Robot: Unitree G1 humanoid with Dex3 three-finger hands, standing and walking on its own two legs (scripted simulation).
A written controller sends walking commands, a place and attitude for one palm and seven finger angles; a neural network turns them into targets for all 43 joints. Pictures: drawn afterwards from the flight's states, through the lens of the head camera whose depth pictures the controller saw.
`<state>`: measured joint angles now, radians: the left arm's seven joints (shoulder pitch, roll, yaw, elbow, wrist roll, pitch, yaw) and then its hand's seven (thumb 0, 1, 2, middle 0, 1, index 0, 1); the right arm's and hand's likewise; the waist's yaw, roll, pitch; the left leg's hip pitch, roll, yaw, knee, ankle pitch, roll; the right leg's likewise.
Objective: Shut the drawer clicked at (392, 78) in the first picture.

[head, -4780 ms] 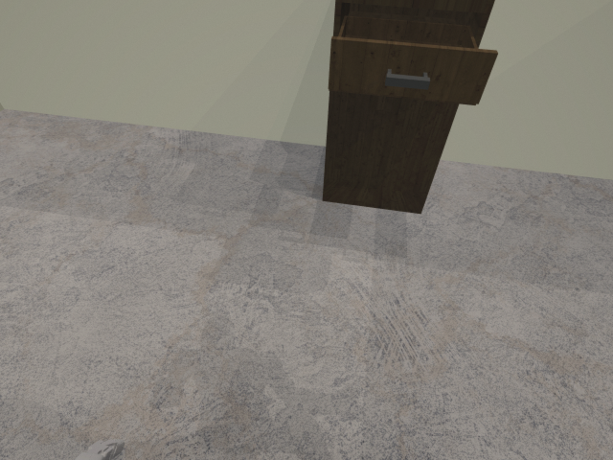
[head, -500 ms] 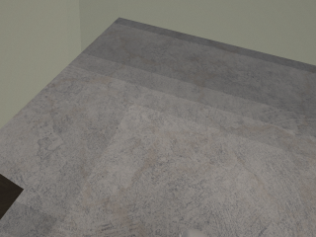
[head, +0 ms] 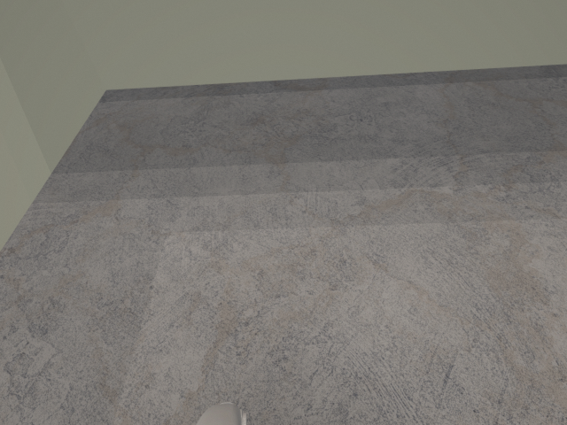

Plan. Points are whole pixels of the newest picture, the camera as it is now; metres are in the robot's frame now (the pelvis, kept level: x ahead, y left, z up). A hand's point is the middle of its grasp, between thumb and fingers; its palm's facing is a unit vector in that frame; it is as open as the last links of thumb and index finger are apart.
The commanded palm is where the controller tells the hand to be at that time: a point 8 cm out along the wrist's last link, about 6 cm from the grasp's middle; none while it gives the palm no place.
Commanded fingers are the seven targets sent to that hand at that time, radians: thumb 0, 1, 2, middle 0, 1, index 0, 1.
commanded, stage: walk to a spot facing it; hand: left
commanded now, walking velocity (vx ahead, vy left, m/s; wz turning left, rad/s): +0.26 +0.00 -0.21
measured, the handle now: out of the picture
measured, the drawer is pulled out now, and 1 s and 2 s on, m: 0.30 0.30 0.30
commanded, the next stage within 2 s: turn to face it in 0.08 s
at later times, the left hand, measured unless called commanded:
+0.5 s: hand out of the picture +0.13 +0.27 -0.19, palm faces +0.05 -0.98 -0.17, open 7.4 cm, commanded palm none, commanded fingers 0.00 0.90 0.90 -0.20 -0.30 -0.20 -0.30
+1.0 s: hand (149, 383) +0.21 +0.26 -0.15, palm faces +0.25 -0.93 -0.28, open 7.4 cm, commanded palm none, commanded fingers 0.00 0.90 0.90 -0.20 -0.30 -0.20 -0.30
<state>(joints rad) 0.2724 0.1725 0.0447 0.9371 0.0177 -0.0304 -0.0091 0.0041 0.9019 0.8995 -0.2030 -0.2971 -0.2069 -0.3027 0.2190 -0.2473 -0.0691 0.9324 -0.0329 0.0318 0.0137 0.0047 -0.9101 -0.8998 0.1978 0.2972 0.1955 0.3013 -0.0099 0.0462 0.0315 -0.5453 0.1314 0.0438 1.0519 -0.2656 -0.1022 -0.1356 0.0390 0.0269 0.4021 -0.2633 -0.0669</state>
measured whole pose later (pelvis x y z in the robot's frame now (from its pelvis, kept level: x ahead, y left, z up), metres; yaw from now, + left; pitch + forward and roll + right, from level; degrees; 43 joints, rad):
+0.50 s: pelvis +0.11 +0.09 -0.01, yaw -1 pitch -2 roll -2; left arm 0.27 0.19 0.06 1.03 0.02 0.01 0.02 0.01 0.91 0.90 -0.20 -0.30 -0.20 -0.30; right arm 0.22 -0.16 -0.02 0.98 -0.01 0.00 -0.02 -0.01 -0.95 -0.90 0.20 0.30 0.20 0.30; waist 0.02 -0.04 0.06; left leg -0.27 -0.04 0.06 0.47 -0.17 0.10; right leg -0.41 -0.04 0.00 1.05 -0.41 0.04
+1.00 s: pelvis +0.12 +0.03 -0.01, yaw +15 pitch +2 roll +0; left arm 0.10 0.20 0.06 0.87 0.01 0.03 0.03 0.00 0.91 0.90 -0.20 -0.30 -0.20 -0.30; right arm 0.31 -0.22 -0.09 0.97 -0.02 0.06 0.00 0.00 -0.91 -0.90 0.20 0.30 0.20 0.30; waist -0.06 0.04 0.03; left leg -0.38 -0.14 -0.19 0.50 -0.16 0.02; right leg -0.22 0.02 0.04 0.48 -0.30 0.02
